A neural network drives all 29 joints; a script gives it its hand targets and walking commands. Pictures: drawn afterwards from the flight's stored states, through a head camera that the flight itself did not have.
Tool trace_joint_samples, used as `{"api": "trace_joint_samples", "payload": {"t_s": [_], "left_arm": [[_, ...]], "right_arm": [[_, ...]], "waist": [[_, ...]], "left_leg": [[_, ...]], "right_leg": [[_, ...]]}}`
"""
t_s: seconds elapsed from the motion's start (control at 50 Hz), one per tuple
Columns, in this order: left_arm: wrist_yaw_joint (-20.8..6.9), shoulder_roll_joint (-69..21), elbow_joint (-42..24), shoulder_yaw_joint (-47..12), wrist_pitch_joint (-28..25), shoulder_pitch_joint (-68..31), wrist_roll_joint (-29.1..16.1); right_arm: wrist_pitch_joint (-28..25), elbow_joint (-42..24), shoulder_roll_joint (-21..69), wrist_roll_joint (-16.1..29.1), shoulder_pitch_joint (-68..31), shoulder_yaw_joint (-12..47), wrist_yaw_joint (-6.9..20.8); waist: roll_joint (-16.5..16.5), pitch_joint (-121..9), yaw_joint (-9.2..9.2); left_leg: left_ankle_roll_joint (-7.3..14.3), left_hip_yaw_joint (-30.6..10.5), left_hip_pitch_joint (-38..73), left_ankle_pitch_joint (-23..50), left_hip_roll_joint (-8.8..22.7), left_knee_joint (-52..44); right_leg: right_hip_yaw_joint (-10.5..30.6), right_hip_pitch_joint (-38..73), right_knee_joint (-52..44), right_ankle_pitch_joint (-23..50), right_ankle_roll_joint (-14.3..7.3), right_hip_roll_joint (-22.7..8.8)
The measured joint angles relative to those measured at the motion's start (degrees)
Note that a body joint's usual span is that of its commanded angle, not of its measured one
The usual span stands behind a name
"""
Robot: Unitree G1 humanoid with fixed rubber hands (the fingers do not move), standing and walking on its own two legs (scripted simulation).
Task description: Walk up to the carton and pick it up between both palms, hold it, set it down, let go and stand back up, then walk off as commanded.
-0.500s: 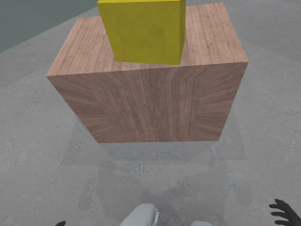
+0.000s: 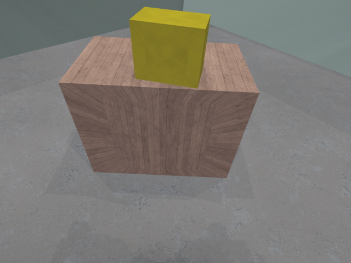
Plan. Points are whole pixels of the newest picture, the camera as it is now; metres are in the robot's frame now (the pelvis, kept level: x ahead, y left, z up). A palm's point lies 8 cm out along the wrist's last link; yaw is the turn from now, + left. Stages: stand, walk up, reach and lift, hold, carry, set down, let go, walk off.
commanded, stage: walk off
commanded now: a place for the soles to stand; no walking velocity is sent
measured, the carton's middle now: (171, 48) +0.97 +0.03 +0.07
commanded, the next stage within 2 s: stand in 1.22 s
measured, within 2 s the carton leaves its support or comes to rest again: neither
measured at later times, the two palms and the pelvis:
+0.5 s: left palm out of the picture +0.10 +0.38 -0.09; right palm out of the picture +0.11 -0.26 -0.10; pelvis +0.02 +0.05 +0.00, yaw -1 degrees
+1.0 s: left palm (39, 245) +0.20 +0.34 -0.09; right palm (292, 255) +0.17 -0.26 -0.08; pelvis +0.06 +0.05 +0.01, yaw -2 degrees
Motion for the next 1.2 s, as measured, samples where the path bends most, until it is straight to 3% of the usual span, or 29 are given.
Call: {"api": "trace_joint_samples", "payload": {"t_s": [0.06,0.1,0.14,0.22,0.34,0.4,0.44,0.5,0.54,0.56,0.64,0.78,1.2], "left_arm": [[-0.4,-0.8,1.9,-0.1,-0.7,2.2,0.2],[-0.3,-2.6,3.5,-0.5,-1.6,1.5,0.5],[-0.1,-4.4,3.1,-1.7,-2.5,1.1,1.2],[0.8,-5.6,0.7,-3.0,-4.6,2.1,2.9],[0.9,-3.0,-1.3,-2.6,-4.3,2.3,3.6],[0.2,-1.6,-1.4,-1.9,-3.4,0.8,3.1],[-0.2,-0.5,-0.3,-1.3,-2.7,-1.4,2.3],[-0.4,0.4,-0.4,-0.4,-1.9,-3.6,1.2],[-0.6,1.0,-0.1,-0.2,-2.7,-4.7,0.7],[-0.7,0.9,0.5,-0.3,-3.1,-5.3,0.6],[-0.7,-1.1,2.8,-1.8,-3.3,-7.6,0.8],[-0.4,-3.6,3.7,-3.0,-3.6,-11.3,0.6],[-0.4,-4.8,8.9,-2.3,-2.6,-9.6,0.6]], "right_arm": [[-0.1,-1.9,-1.0,-0.4,-2.5,-0.2,0.3],[-0.1,-2.8,-2.6,-0.1,-4.2,-0.6,0.2],[0.4,-3.1,-3.9,0.5,-4.6,-1.3,0.0],[0.9,-4.0,-4.8,1.5,-5.9,-1.7,0.7],[-0.1,-4.9,-5.2,2.3,-7.6,-1.7,1.9],[-1.0,-3.1,-5.4,2.6,-7.1,-1.5,1.1],[-1.4,-1.1,-4.0,2.3,-7.6,-0.6,0.2],[-1.7,-0.6,-2.1,1.7,-7.1,0.6,0.0],[-1.3,-0.3,-1.0,1.4,-6.9,1.1,0.1],[-1.1,0.2,-0.8,1.4,-7.1,1.2,0.0],[-1.0,2.4,-0.9,2.3,-8.0,1.2,-0.1],[-2.1,3.7,-1.9,2.7,-9.9,1.3,-0.2],[-1.4,7.2,-0.7,2.8,-13.0,0.8,-0.7]], "waist": [[0.5,-0.8,0.94],[3.8,0.7,0.95],[6.7,1.2,0.94],[8.1,2.6,2.77],[7.6,5.2,3.78],[7.3,5.3,3.33],[4.8,6.0,3.41],[3.9,6.2,2.2],[2.6,5.9,1.67],[2.4,5.9,1.29],[3.0,4.0,-0.17],[3.5,2.7,-0.61],[4.3,2.8,1.29]], "left_leg": [[-0.5,2.0,-1.4,-1.7,0.9,2.9],[0.5,0.6,-3.3,-4.1,2.4,7.7],[1.5,-1.9,-7.5,-8.4,1.4,15.8],[2.3,-0.8,-13.8,-8.2,-0.7,24.4],[2.4,-0.3,-13.6,-3.5,1.4,13.7],[1.8,-0.1,-8.6,5.6,1.7,1.8],[0.2,1.3,-7.8,6.1,0.2,2.2],[-0.2,1.3,-7.6,3.8,0.7,3.3],[-0.3,1.6,-7.2,2.9,0.7,3.6],[-0.4,1.6,-7.0,2.4,0.9,4.0],[-0.5,1.4,-6.0,1.7,1.3,3.1],[-0.2,1.5,-4.8,1.1,1.5,1.6],[-0.6,1.1,-1.6,5.1,1.4,-4.4]], "right_leg": [[-2.8,6.9,-11.2,-1.1,-1.0,-2.0],[-4.6,8.9,-15.2,3.6,-1.7,-0.7],[-6.5,9.0,-15.1,4.0,-1.8,0.0],[-6.2,10.4,-18.5,5.2,-1.6,-1.3],[-4.3,10.5,-19.8,5.7,0.5,-4.1],[-3.8,9.7,-16.7,3.2,2.3,-5.4],[-1.8,8.8,-13.4,1.3,0.8,-6.4],[-2.2,7.4,-9.8,-4.3,-0.3,-4.4],[-2.9,8.8,-15.6,0.9,-1.0,-4.2],[-2.9,9.3,-16.8,5.0,-0.5,-4.1],[-3.2,10.7,-18.5,3.6,1.6,-3.9],[-3.6,12.5,-21.1,3.4,1.7,-4.0],[-4.8,15.3,-25.6,6.3,1.2,-4.3]]}}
